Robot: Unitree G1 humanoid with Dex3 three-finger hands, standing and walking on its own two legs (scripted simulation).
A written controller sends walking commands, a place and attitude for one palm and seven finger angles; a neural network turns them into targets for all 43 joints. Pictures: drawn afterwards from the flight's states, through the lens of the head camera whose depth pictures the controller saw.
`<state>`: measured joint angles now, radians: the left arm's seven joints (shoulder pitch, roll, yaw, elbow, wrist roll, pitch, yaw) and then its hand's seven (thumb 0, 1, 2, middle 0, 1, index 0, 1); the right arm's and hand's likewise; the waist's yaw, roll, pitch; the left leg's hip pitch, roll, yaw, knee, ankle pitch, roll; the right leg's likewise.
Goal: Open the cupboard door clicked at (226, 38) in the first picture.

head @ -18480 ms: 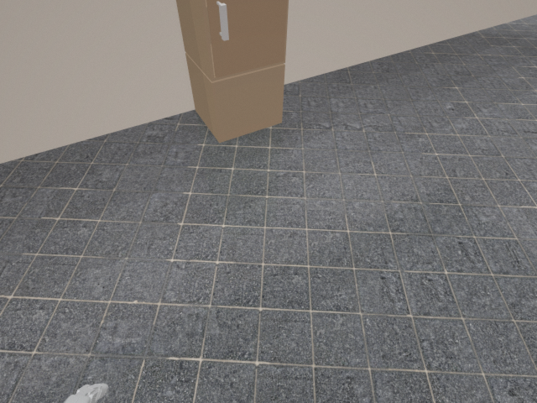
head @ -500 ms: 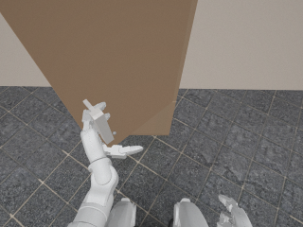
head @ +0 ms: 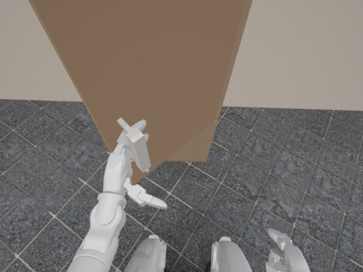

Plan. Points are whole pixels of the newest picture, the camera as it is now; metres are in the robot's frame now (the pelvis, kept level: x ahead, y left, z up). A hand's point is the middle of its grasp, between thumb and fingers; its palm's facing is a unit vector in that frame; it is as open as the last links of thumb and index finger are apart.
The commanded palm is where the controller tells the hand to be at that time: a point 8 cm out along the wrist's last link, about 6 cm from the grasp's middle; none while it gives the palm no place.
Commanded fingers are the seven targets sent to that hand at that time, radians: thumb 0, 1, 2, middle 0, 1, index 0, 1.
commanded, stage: slide the hand sideways off the handle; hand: left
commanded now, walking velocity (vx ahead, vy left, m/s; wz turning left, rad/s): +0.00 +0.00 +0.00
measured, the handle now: (133, 145) +0.38 +0.13 +0.03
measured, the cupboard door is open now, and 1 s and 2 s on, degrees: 44 46 46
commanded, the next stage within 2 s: draw the hand back to the body in 0.88 s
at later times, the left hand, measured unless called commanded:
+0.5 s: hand (134, 194) +0.27 +0.11 +0.02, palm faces +0.00 -1.00 -0.03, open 16.2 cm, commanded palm +0.24 +0.18 +0.03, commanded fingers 0.00 -0.50 0.30 -0.15 -0.30 -0.15 -0.30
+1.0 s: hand (112, 215) +0.23 +0.15 +0.02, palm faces +0.01 -1.00 -0.05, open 16.3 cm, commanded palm +0.20 +0.20 +0.03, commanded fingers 0.00 -0.50 0.30 -0.15 -0.30 -0.15 -0.30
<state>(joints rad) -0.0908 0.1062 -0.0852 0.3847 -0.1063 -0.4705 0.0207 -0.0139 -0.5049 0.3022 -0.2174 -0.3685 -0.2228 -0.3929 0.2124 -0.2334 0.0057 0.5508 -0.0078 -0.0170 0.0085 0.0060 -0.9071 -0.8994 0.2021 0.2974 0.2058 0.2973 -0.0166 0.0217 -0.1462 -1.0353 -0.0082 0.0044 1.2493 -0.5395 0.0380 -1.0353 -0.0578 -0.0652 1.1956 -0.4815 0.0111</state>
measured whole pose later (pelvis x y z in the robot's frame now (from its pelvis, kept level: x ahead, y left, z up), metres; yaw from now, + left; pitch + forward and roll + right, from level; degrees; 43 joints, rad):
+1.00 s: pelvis +0.01 -0.03 -0.02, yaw +0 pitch +20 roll -2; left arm 0.46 0.22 0.13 -0.07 -0.25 -0.45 -0.22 -0.01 -0.50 0.30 -0.15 -0.30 -0.15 -0.30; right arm 0.20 -0.22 -0.01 0.47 0.01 -0.09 -0.05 0.01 -0.91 -0.90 0.20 0.30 0.21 0.30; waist 0.00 0.03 -0.19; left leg -1.10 0.03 -0.05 1.36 -0.62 -0.01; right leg -1.10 -0.02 -0.11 1.31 -0.57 -0.04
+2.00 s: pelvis +0.06 -0.01 +0.10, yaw +0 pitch -1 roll -1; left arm 0.54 0.33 0.23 -0.39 -0.06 0.01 0.13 0.00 0.28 0.64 -0.18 -0.30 -0.19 -0.30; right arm 0.24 -0.22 0.06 0.57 0.01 -0.11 -0.09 0.01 -0.90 -0.90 0.20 0.30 0.21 0.30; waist 0.05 0.07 -0.05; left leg -0.20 0.00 0.01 0.57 -0.36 0.02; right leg -0.21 -0.03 -0.06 0.54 -0.31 0.01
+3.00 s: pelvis +0.02 +0.00 +0.11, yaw -3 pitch +0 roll -1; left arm 0.56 0.40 0.38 -0.44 -0.05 -0.15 0.11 0.01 0.89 0.90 -0.21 -0.30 -0.21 -0.30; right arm 0.16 -0.24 -0.02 0.59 0.00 -0.02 -0.08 0.01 -0.91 -0.90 0.20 0.30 0.21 0.30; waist 0.00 0.04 0.04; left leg -0.21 0.00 0.06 0.43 -0.22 0.03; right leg -0.23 -0.02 -0.02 0.37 -0.14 0.02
